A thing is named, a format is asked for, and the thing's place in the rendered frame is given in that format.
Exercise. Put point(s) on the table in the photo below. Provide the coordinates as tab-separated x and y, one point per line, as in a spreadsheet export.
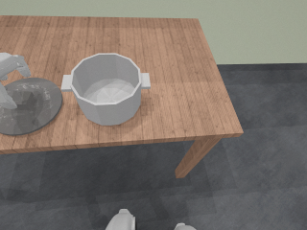
187	100

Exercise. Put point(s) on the knob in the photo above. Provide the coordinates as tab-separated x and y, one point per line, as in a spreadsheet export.
22	99

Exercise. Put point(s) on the lid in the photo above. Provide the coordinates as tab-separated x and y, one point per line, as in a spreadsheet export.
44	107

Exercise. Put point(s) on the left robot shin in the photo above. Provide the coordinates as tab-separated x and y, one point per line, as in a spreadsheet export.
124	211

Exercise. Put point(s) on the left robot thigh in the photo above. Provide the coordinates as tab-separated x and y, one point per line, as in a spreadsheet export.
122	221

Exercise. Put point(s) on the pot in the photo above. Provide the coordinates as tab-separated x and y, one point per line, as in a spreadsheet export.
107	87

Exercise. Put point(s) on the robot left hand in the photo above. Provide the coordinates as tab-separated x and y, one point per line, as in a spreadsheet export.
9	63

